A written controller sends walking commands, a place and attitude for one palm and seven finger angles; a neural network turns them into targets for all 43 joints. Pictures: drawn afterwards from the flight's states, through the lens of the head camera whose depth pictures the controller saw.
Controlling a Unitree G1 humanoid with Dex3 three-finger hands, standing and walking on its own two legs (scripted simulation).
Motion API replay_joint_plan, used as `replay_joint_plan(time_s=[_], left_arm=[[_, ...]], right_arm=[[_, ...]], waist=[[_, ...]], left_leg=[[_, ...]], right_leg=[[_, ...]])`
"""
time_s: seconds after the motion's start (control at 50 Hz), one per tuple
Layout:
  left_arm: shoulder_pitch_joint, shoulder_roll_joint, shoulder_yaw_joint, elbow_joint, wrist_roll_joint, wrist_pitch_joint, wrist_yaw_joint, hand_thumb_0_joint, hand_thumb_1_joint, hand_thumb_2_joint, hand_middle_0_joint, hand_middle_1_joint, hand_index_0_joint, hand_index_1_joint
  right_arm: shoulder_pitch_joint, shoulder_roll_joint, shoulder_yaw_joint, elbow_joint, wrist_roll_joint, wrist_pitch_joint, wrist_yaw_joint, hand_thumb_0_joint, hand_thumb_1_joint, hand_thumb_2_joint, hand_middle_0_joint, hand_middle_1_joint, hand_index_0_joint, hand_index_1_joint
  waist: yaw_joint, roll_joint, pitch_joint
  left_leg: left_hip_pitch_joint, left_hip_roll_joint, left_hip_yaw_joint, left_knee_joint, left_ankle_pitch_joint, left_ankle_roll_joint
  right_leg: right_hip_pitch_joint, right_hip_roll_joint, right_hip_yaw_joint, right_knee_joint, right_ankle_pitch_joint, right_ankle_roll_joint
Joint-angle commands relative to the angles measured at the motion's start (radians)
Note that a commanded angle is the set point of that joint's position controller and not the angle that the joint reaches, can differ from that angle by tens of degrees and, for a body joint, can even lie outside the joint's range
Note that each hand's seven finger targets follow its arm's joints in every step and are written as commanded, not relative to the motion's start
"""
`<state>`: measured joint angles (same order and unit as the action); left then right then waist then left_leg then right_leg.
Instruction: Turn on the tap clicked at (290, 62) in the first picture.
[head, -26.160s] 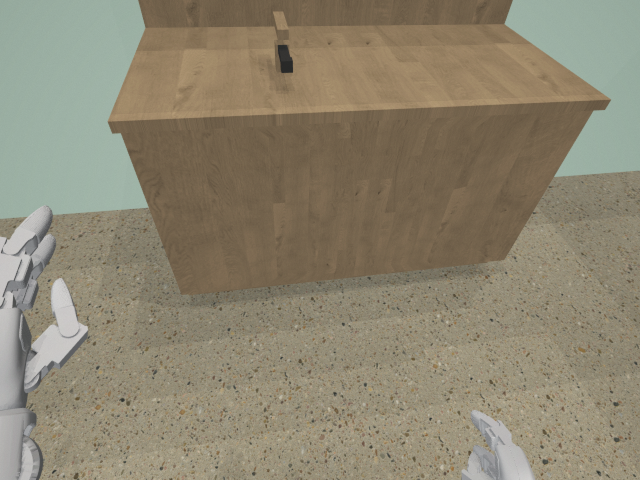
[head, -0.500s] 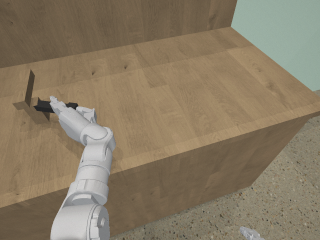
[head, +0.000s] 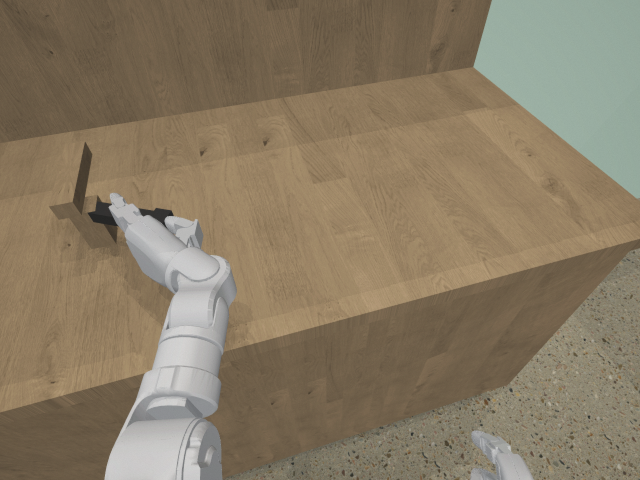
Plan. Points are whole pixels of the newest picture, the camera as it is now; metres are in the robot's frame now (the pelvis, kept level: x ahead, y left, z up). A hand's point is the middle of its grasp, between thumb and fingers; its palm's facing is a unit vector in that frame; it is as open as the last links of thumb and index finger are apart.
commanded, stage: lift the hand up off the lever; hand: left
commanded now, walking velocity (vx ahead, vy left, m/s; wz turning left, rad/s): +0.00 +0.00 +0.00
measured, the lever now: (162, 223) +0.43 +0.25 +0.09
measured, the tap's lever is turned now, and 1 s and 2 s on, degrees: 60 55 55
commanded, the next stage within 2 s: draw the hand back beside the body in 1.64 s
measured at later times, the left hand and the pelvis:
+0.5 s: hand (181, 233) +0.39 +0.20 +0.11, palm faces +0.79 -0.60 -0.08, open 8.7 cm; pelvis +0.00 +0.00 +0.00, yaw -1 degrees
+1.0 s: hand (173, 212) +0.39 +0.20 +0.15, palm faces +0.80 -0.60 -0.07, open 7.9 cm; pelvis -0.01 +0.01 +0.01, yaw +0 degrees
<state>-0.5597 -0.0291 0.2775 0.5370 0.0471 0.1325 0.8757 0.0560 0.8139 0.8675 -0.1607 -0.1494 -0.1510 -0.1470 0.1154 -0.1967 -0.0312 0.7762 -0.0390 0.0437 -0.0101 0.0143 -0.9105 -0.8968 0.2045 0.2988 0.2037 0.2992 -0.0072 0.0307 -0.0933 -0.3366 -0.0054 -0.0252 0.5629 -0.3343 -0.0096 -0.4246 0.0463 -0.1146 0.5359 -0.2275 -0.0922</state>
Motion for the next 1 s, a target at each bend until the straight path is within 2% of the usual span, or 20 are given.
replay_joint_plan(time_s=[0.0, 0.06, 0.2, 0.22, 0.24, 0.32, 0.4, 0.42, 0.46, 0.52, 0.58, 0.62, 0.7, 0.72, 0.78, 0.82, 0.9, 0.92, 0.94, 0.98], left_arm=[[-0.477, 0.181, -0.034, -0.243, 0.065, -0.052, 0.020, 0.000, 0.900, 0.900, -0.150, -0.150, -0.150, -0.150], [-0.478, 0.226, 0.008, -0.267, 0.065, -0.050, 0.028, 0.000, 0.900, 0.900, -0.150, -0.150, -0.150, -0.150], [-0.434, 0.215, -0.001, -0.337, 0.063, -0.028, 0.020, 0.000, 0.900, 0.900, -0.150, -0.150, -0.150, -0.150], [-0.403, 0.257, 0.040, -0.350, 0.061, -0.025, 0.018, 0.000, 0.900, 0.900, -0.150, -0.150, -0.150, -0.150], [-0.414, 0.210, -0.009, -0.373, 0.062, -0.020, 0.013, 0.000, 0.900, 0.900, -0.150, -0.150, -0.150, -0.150], [-0.360, 0.257, 0.039, -0.419, 0.051, -0.005, 0.009, 0.000, 0.900, 0.900, -0.150, -0.150, -0.150, -0.150], [-0.334, 0.223, -0.002, -0.488, 0.044, 0.012, 0.001, 0.000, 0.900, 0.900, -0.150, -0.150, -0.150, -0.150], [-0.319, 0.252, 0.022, -0.483, 0.043, 0.017, -0.004, 0.000, 0.900, 0.900, -0.150, -0.150, -0.150, -0.150], [-0.360, 0.211, -0.025, -0.488, 0.043, 0.022, -0.005, 0.000, 0.900, 0.900, -0.150, -0.150, -0.150, -0.150], [-0.364, 0.264, 0.017, -0.503, 0.035, 0.021, -0.008, 0.000, 0.900, 0.900, -0.150, -0.150, -0.150, -0.150], [-0.414, 0.178, -0.069, -0.467, 0.036, 0.029, -0.015, 0.000, 0.900, 0.900, -0.150, -0.150, -0.150, -0.150], [-0.380, 0.197, -0.044, -0.421, 0.029, 0.042, -0.022, 0.000, 0.900, 0.900, -0.150, -0.150, -0.150, -0.150], [-0.376, 0.095, -0.134, -0.299, -0.008, 0.090, -0.051, 0.000, 0.900, 0.900, -0.150, -0.150, -0.150, -0.150], [-0.370, 0.123, -0.098, -0.281, -0.019, 0.097, -0.056, 0.000, 0.900, 0.900, -0.150, -0.150, -0.150, -0.150], [-0.422, 0.079, -0.143, -0.317, -0.031, 0.109, -0.057, 0.000, 0.900, 0.900, -0.150, -0.150, -0.150, -0.150], [-0.449, 0.142, -0.082, -0.309, -0.024, 0.111, -0.040, 0.000, 0.900, 0.900, -0.150, -0.150, -0.150, -0.150], [-0.501, 0.176, -0.055, -0.387, 0.009, 0.097, -0.004, 0.000, 0.900, 0.900, -0.150, -0.150, -0.150, -0.150], [-0.482, 0.239, 0.002, -0.385, 0.015, 0.091, -0.001, 0.000, 0.900, 0.900, -0.150, -0.150, -0.150, -0.150], [-0.501, 0.197, -0.043, -0.399, 0.027, 0.089, 0.001, 0.000, 0.900, 0.900, -0.150, -0.150, -0.150, -0.150], [-0.471, 0.175, -0.055, -0.392, 0.033, 0.093, 0.004, 0.000, 0.900, 0.900, -0.150, -0.150, -0.150, -0.150]], right_arm=[[-0.106, -0.112, -0.029, -0.125, -0.005, -0.047, -0.007, 0.000, -0.900, -0.900, 0.200, 0.300, 0.200, 0.300], [-0.110, -0.112, -0.029, -0.129, -0.006, -0.049, -0.010, 0.000, -0.900, -0.900, 0.200, 0.300, 0.200, 0.300], [-0.110, -0.109, -0.028, -0.142, -0.005, -0.041, -0.010, 0.000, -0.900, -0.900, 0.200, 0.300, 0.200, 0.300], [-0.116, -0.112, -0.033, -0.142, -0.003, -0.037, -0.014, 0.000, -0.900, -0.900, 0.200, 0.300, 0.200, 0.300], [-0.120, -0.107, -0.028, -0.149, -0.003, -0.040, -0.011, 0.000, -0.900, -0.900, 0.200, 0.300, 0.200, 0.300], [-0.122, -0.109, -0.030, -0.153, 0.000, -0.037, -0.012, 0.000, -0.900, -0.900, 0.200, 0.300, 0.200, 0.300], [-0.134, -0.101, -0.027, -0.162, 0.005, -0.041, -0.006, 0.000, -0.900, -0.900, 0.200, 0.300, 0.200, 0.300], [-0.141, -0.106, -0.029, -0.157, 0.005, -0.039, -0.010, 0.000, -0.900, -0.900, 0.200, 0.300, 0.200, 0.300], [-0.150, -0.103, -0.024, -0.155, 0.006, -0.050, -0.009, 0.000, -0.900, -0.900, 0.200, 0.300, 0.200, 0.300], [-0.164, -0.105, -0.025, -0.147, 0.009, -0.056, -0.017, 0.000, -0.900, -0.900, 0.200, 0.300, 0.200, 0.300], [-0.175, -0.101, -0.018, -0.134, 0.007, -0.069, -0.014, 0.000, -0.900, -0.900, 0.200, 0.300, 0.200, 0.300], [-0.179, -0.107, -0.020, -0.128, 0.010, -0.069, -0.018, 0.000, -0.900, -0.900, 0.200, 0.300, 0.200, 0.300], [-0.182, -0.112, -0.012, -0.120, 0.024, -0.078, -0.024, 0.000, -0.900, -0.900, 0.200, 0.300, 0.200, 0.300], [-0.185, -0.116, -0.013, -0.116, 0.028, -0.075, -0.029, 0.000, -0.900, -0.900, 0.200, 0.300, 0.200, 0.300], [-0.197, -0.110, -0.011, -0.124, 0.032, -0.083, -0.029, 0.000, -0.900, -0.900, 0.200, 0.300, 0.200, 0.300], [-0.199, -0.111, -0.011, -0.111, 0.029, -0.079, -0.032, 0.000, -0.900, -0.900, 0.200, 0.300, 0.200, 0.300], [-0.199, -0.100, -0.011, -0.123, 0.015, -0.072, -0.021, 0.000, -0.900, -0.900, 0.200, 0.300, 0.200, 0.300], [-0.199, -0.105, -0.015, -0.118, 0.013, -0.065, -0.024, 0.000, -0.900, -0.900, 0.200, 0.300, 0.200, 0.300], [-0.203, -0.099, -0.010, -0.122, 0.011, -0.063, -0.018, 0.000, -0.900, -0.900, 0.200, 0.300, 0.200, 0.300], [-0.188, -0.101, -0.014, -0.124, 0.007, -0.059, -0.013, 0.000, -0.900, -0.900, 0.200, 0.300, 0.200, 0.300]], waist=[[0.009, -0.049, -0.279], [0.019, -0.046, -0.314], [0.029, -0.066, -0.351], [0.041, -0.063, -0.361], [0.035, -0.052, -0.355], [0.050, -0.050, -0.359], [0.048, -0.019, -0.356], [0.055, -0.019, -0.339], [0.041, -0.034, -0.304], [0.048, -0.027, -0.297], [0.027, -0.016, -0.258], [0.032, -0.030, -0.227], [0.007, -0.111, -0.138], [0.013, -0.111, -0.127], [0.015, -0.086, -0.163], [0.029, -0.074, -0.178], [0.047, -0.066, -0.276], [0.060, -0.063, -0.283], [0.054, -0.031, -0.288], [0.051, -0.058, -0.292]], left_leg=[[-0.038, 0.011, 0.020, -0.046, 0.195, 0.019], [-0.025, 0.012, 0.022, -0.047, 0.213, 0.020], [0.002, 0.015, 0.026, -0.049, 0.312, 0.015], [0.001, 0.015, 0.023, -0.054, 0.315, 0.014], [0.014, 0.013, 0.029, -0.056, 0.332, 0.014], [0.024, 0.014, 0.028, -0.058, 0.369, 0.011], [0.044, 0.015, 0.035, -0.055, 0.393, 0.007], [0.040, 0.016, 0.028, -0.064, 0.377, 0.007], [0.043, 0.016, 0.028, -0.066, 0.345, 0.012], [0.044, 0.014, 0.022, -0.078, 0.300, 0.014], [0.054, 0.010, 0.024, -0.083, 0.251, 0.013], [0.048, 0.009, 0.016, -0.099, 0.217, 0.013], [0.029, -0.004, 0.018, -0.121, 0.103, 0.021], [0.028, -0.008, 0.012, -0.134, 0.090, 0.019], [0.049, -0.012, 0.013, -0.140, 0.104, 0.017], [0.045, -0.011, 0.007, -0.146, 0.112, 0.012], [0.065, 0.004, 0.012, -0.124, 0.209, 0.008], [0.058, 0.006, 0.008, -0.130, 0.210, 0.005], [0.066, 0.007, 0.015, -0.125, 0.227, 0.005], [0.081, 0.014, 0.015, -0.121, 0.290, 0.000]], right_leg=[[0.287, -0.099, 0.105, -0.093, 0.119, 0.075], [0.317, -0.101, 0.109, -0.091, 0.146, 0.077], [0.377, -0.106, 0.106, -0.063, 0.321, 0.080], [0.394, -0.102, 0.105, -0.062, 0.314, 0.076], [0.385, -0.100, 0.100, -0.059, 0.323, 0.075], [0.419, -0.102, 0.102, -0.055, 0.390, 0.074], [0.423, -0.103, 0.103, -0.055, 0.415, 0.074], [0.416, -0.097, 0.100, -0.063, 0.365, 0.069], [0.384, -0.098, 0.102, -0.080, 0.309, 0.071], [0.385, -0.093, 0.108, -0.101, 0.226, 0.071], [0.333, -0.093, 0.103, -0.121, 0.135, 0.070], [0.328, -0.087, 0.098, -0.142, 0.071, 0.067], [0.282, -0.099, 0.113, -0.204, -0.062, 0.079], [0.282, -0.093, 0.105, -0.211, -0.088, 0.073], [0.291, -0.096, 0.106, -0.202, -0.052, 0.073], [0.302, -0.094, 0.102, -0.197, -0.041, 0.072], [0.356, -0.099, 0.104, -0.164, 0.084, 0.074], [0.368, -0.093, 0.101, -0.158, 0.075, 0.071], [0.363, -0.094, 0.101, -0.151, 0.092, 0.069], [0.378, -0.091, 0.089, -0.137, 0.161, 0.063]])
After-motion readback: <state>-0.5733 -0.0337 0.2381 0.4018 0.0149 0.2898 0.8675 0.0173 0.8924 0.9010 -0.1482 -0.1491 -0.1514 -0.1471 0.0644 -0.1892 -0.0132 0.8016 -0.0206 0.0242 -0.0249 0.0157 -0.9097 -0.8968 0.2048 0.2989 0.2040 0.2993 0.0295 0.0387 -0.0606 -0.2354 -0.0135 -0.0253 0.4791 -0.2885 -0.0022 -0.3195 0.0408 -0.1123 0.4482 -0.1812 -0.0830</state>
